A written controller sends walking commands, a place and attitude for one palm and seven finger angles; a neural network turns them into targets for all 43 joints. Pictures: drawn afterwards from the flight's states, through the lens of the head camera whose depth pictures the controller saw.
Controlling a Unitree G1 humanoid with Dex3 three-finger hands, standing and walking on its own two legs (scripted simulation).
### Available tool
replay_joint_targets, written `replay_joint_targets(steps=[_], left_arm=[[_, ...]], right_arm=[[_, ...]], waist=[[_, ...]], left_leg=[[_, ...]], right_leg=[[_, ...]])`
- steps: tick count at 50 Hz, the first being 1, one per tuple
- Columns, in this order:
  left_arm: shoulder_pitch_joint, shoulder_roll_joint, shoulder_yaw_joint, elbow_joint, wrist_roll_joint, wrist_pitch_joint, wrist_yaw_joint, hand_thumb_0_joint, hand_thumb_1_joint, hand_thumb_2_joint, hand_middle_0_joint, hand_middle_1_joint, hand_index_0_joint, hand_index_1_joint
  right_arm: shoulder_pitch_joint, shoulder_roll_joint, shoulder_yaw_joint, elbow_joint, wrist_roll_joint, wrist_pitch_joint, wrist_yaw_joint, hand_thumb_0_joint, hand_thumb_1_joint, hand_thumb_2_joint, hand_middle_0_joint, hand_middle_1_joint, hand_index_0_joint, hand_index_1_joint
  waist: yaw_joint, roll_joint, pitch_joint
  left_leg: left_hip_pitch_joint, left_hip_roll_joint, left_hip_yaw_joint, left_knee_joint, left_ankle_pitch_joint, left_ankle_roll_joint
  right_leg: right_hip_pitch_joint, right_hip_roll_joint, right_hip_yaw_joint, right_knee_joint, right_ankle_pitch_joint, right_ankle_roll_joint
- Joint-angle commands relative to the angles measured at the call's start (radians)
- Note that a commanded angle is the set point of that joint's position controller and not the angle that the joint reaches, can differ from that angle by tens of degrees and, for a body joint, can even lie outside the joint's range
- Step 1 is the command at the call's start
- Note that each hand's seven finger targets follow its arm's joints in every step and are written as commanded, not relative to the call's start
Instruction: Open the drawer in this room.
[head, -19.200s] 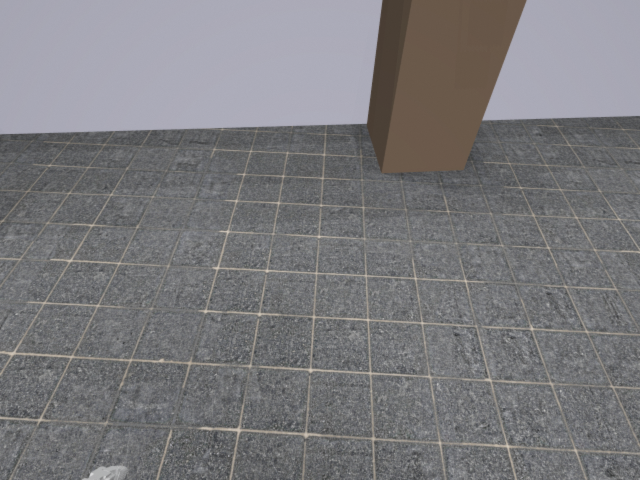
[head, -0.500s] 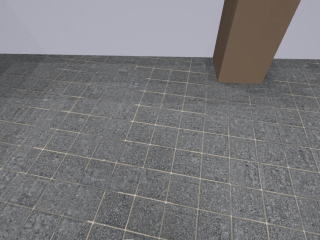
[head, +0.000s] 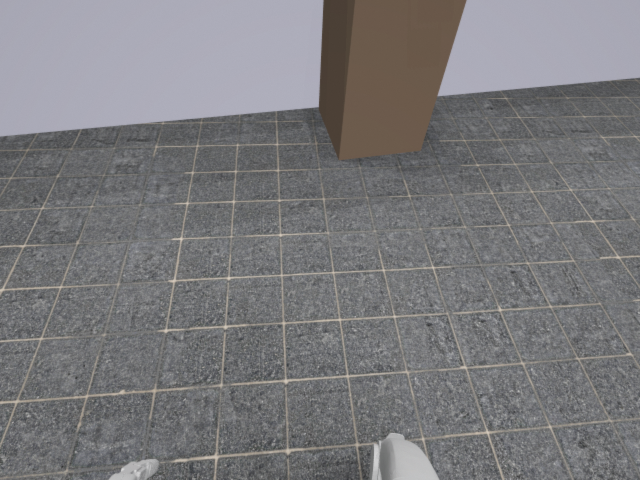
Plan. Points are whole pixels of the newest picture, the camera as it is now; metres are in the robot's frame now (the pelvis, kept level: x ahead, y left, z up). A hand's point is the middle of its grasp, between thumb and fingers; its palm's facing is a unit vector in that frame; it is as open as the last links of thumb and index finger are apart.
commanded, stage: turn or walk to find it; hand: left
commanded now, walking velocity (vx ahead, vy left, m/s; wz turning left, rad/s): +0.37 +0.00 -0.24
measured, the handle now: out of the picture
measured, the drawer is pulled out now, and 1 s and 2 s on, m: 0.00 0.00 0.00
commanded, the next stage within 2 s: stand and wait in 1.26 s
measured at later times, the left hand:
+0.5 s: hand (239, 379) +0.28 +0.14 -0.15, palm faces -0.06 -0.96 -0.26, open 7.2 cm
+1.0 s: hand (263, 256) +0.54 +0.13 -0.16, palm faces -0.10 -0.97 -0.20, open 7.3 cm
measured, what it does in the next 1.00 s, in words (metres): walks ahead: right foot, then left foot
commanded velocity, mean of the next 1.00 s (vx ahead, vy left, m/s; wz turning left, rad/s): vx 0.38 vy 0.00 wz -0.09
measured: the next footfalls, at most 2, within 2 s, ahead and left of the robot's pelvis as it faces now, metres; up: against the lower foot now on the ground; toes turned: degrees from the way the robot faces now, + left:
right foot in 0.16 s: +0.23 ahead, -0.12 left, +0.00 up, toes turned -11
left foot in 0.70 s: +0.48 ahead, +0.07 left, +0.00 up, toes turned +2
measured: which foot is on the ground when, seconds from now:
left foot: down 0.00-0.14, up 0.16-0.68, down 0.70-1.00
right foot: up 0.00-0.14, down 0.16-0.70, up 0.72-1.00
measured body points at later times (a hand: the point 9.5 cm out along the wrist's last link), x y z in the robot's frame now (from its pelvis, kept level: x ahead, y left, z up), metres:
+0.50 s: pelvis +0.23 -0.06 +0.00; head +0.25 -0.08 +0.45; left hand +0.29 +0.19 -0.13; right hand +0.29 -0.30 -0.15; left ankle +0.33 +0.11 -0.68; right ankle +0.19 -0.11 -0.74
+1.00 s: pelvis +0.46 -0.05 +0.00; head +0.48 -0.05 +0.45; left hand +0.54 +0.19 -0.15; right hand +0.41 -0.28 -0.15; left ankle +0.44 +0.06 -0.74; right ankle +0.52 -0.20 -0.67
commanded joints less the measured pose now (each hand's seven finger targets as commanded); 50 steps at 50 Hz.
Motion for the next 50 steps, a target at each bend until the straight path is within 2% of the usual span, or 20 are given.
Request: replay_joint_targets(steps=[1,4,6,7,8,9,11,15,23,30,32,33,34,35,36,38,40,42,47,50], left_arm=[[-0.150,-0.062,-0.039,-0.110,-0.012,-0.030,-0.015,0.000,0.900,0.900,-0.200,-0.300,-0.200,-0.300],[-0.037,-0.028,-0.036,-0.081,-0.011,-0.047,-0.004,0.000,0.900,0.900,-0.200,-0.300,-0.200,-0.300],[0.229,0.043,-0.016,0.006,-0.003,-0.063,0.007,0.000,0.900,0.900,-0.200,-0.300,-0.200,-0.300],[0.356,0.151,0.007,0.049,0.001,-0.075,0.020,0.000,0.900,0.900,-0.200,-0.300,-0.200,-0.300],[0.415,0.235,0.021,0.074,-0.018,-0.080,0.029,0.000,0.900,0.900,-0.200,-0.300,-0.200,-0.300],[0.358,0.246,0.027,0.057,-0.037,-0.079,0.035,0.000,0.900,0.900,-0.200,-0.300,-0.200,-0.300],[0.194,0.140,-0.002,0.017,-0.039,-0.079,0.039,0.000,0.900,0.900,-0.200,-0.300,-0.200,-0.300],[0.085,0.058,-0.025,0.024,-0.022,-0.103,0.041,0.000,0.900,0.900,-0.200,-0.300,-0.200,-0.300],[0.210,0.046,-0.030,0.066,-0.024,-0.124,0.036,0.000,0.900,0.900,-0.200,-0.300,-0.200,-0.300],[0.323,0.064,-0.036,0.121,-0.020,-0.111,0.047,0.000,0.900,0.900,-0.200,-0.300,-0.200,-0.300],[0.307,0.074,-0.036,0.126,-0.022,-0.110,0.050,0.000,0.900,0.900,-0.200,-0.300,-0.200,-0.300],[0.284,0.084,-0.035,0.125,-0.025,-0.110,0.049,0.000,0.900,0.900,-0.200,-0.300,-0.200,-0.300],[0.265,0.074,-0.036,0.116,-0.031,-0.111,0.047,0.000,0.900,0.900,-0.200,-0.300,-0.200,-0.300],[0.295,0.023,-0.043,0.096,-0.039,-0.111,0.037,0.000,0.900,0.900,-0.200,-0.300,-0.200,-0.300],[0.267,0.004,-0.049,0.069,-0.036,-0.120,0.034,0.000,0.900,0.900,-0.200,-0.300,-0.200,-0.300],[0.166,0.001,-0.043,0.055,-0.028,-0.102,0.032,0.000,0.900,0.900,-0.200,-0.300,-0.200,-0.300],[0.173,-0.025,-0.040,0.067,-0.014,-0.085,0.018,0.000,0.900,0.900,-0.200,-0.300,-0.200,-0.300],[0.224,-0.063,-0.040,0.075,-0.008,-0.061,0.016,0.000,0.900,0.900,-0.200,-0.300,-0.200,-0.300],[0.148,-0.070,-0.029,0.024,-0.010,-0.039,0.008,0.000,0.900,0.900,-0.200,-0.300,-0.200,-0.300],[0.031,-0.059,-0.029,-0.016,-0.015,-0.045,0.002,0.000,0.900,0.900,-0.200,-0.300,-0.200,-0.300]], right_arm=[[0.089,-0.145,-0.029,-0.008,-0.003,-0.008,-0.005,0.000,-0.900,-0.900,0.200,0.300,0.200,0.300],[0.075,-0.192,-0.042,0.000,0.004,-0.001,-0.004,0.000,-0.900,-0.900,0.200,0.300,0.200,0.300],[0.018,-0.213,-0.046,-0.014,0.012,0.003,0.002,0.000,-0.900,-0.900,0.200,0.300,0.200,0.300],[0.034,-0.162,-0.036,-0.025,0.028,0.003,0.017,0.000,-0.900,-0.900,0.200,0.300,0.200,0.300],[0.052,-0.093,-0.022,-0.057,0.036,0.003,0.013,0.000,-0.900,-0.900,0.200,0.300,0.200,0.300],[0.009,-0.113,-0.021,-0.067,0.038,0.012,0.014,0.000,-0.900,-0.900,0.200,0.300,0.200,0.300],[-0.072,-0.119,-0.029,-0.070,0.022,0.020,0.017,0.000,-0.900,-0.900,0.200,0.300,0.200,0.300],[0.028,-0.067,-0.021,-0.031,0.003,0.061,0.023,0.000,-0.900,-0.900,0.200,0.300,0.200,0.300],[-0.238,-0.089,-0.022,-0.130,0.001,0.048,0.050,0.000,-0.900,-0.900,0.200,0.300,0.200,0.300],[-0.430,-0.098,-0.011,-0.184,0.006,0.031,0.061,0.000,-0.900,-0.900,0.200,0.300,0.200,0.300],[-0.359,-0.113,-0.015,-0.162,0.003,0.027,0.051,0.000,-0.900,-0.900,0.200,0.300,0.200,0.300],[-0.244,-0.133,-0.021,-0.126,0.000,0.021,0.042,0.000,-0.900,-0.900,0.200,0.300,0.200,0.300],[-0.093,-0.181,-0.034,-0.079,-0.005,0.014,0.032,0.000,-0.900,-0.900,0.200,0.300,0.200,0.300],[0.047,-0.295,-0.063,-0.045,-0.018,0.009,0.022,0.000,-0.900,-0.900,0.200,0.300,0.200,0.300],[0.103,-0.330,-0.068,-0.027,-0.006,0.022,0.024,0.000,-0.900,-0.900,0.200,0.300,0.200,0.300],[-0.031,-0.249,-0.051,-0.059,0.007,0.021,0.021,0.000,-0.900,-0.900,0.200,0.300,0.200,0.300],[-0.095,-0.164,-0.032,-0.066,0.003,0.011,0.016,0.000,-0.900,-0.900,0.200,0.300,0.200,0.300],[-0.112,-0.147,-0.027,-0.065,0.006,0.000,0.014,0.000,-0.900,-0.900,0.200,0.300,0.200,0.300],[-0.078,-0.152,-0.037,-0.056,0.010,-0.010,0.013,0.000,-0.900,-0.900,0.200,0.300,0.200,0.300],[-0.031,-0.161,-0.045,-0.036,0.004,-0.006,0.014,0.000,-0.900,-0.900,0.200,0.300,0.200,0.300]], waist=[[-0.027,0.147,0.115],[0.027,0.165,0.012],[0.157,0.139,-0.124],[0.201,-0.009,-0.232],[0.170,-0.155,-0.320],[0.160,-0.151,-0.336],[0.092,0.027,-0.113],[-0.028,-0.040,-0.033],[0.034,-0.074,0.029],[0.085,-0.074,0.059],[0.032,-0.061,0.023],[-0.027,-0.057,-0.035],[-0.094,-0.010,-0.124],[-0.126,0.211,-0.237],[-0.119,0.288,-0.223],[-0.078,0.176,-0.047],[-0.021,0.098,0.042],[0.021,0.116,0.027],[0.036,0.130,0.064],[0.005,0.127,0.076]], left_leg=[[0.024,0.245,-0.081,-0.095,0.692,0.103],[0.081,0.250,-0.039,0.077,1.079,0.087],[-0.028,0.211,-0.009,0.409,1.009,0.039],[-0.310,0.143,-0.014,0.699,0.567,0.012],[-0.583,-0.016,-0.099,1.032,-0.221,-0.025],[-0.606,0.019,-0.261,1.123,-0.182,-0.006],[-0.659,0.093,-0.289,1.088,-0.002,-0.002],[-0.504,0.114,-0.252,0.868,0.075,-0.029],[-0.665,0.102,-0.226,0.557,0.186,-0.049],[-0.596,0.038,-0.166,0.321,0.141,-0.006],[-0.443,-0.010,-0.123,0.245,0.124,0.015],[-0.289,-0.042,-0.097,0.185,0.169,0.027],[-0.017,0.006,-0.156,0.140,0.263,0.058],[0.253,0.257,-0.472,0.133,0.327,0.153],[0.240,0.419,-0.666,0.013,0.349,0.240],[-0.004,0.389,-0.607,-0.086,0.049,0.223],[-0.172,0.315,-0.473,-0.134,0.047,0.166],[-0.241,0.258,-0.344,-0.150,0.129,0.147],[-0.239,0.223,-0.248,-0.189,0.201,0.163],[-0.191,0.229,-0.226,-0.167,0.251,0.165]], right_leg=[[-0.022,0.035,-0.081,-0.285,-0.002,-0.032],[0.213,0.119,-0.132,-0.411,-0.035,-0.085],[0.584,0.130,-0.130,-0.543,0.082,-0.108],[0.892,-0.066,0.087,-0.533,0.181,-0.173],[1.057,-0.334,0.512,-0.588,0.468,-0.297],[0.966,-0.346,0.541,-0.667,0.358,-0.309],[0.716,-0.263,0.382,-0.718,0.217,-0.248],[0.397,-0.144,0.165,-0.818,0.113,-0.180],[0.563,-0.130,0.159,-0.840,0.199,-0.198],[0.717,-0.151,0.152,-0.774,0.436,-0.176],[0.703,-0.135,0.119,-0.667,0.614,-0.161],[0.672,-0.102,0.072,-0.536,0.689,-0.134],[0.522,-0.066,0.047,-0.335,0.608,-0.098],[0.246,0.050,-0.027,-0.051,0.182,-0.050],[0.114,0.108,-0.002,0.169,-0.388,-0.050],[0.017,0.018,0.067,0.252,-0.305,-0.051],[0.066,-0.026,0.072,0.191,-0.219,-0.040],[0.119,-0.034,0.048,0.130,-0.155,-0.024],[0.061,-0.064,0.023,-0.027,-0.009,0.011],[0.097,-0.056,-0.007,-0.242,-0.011,0.011]])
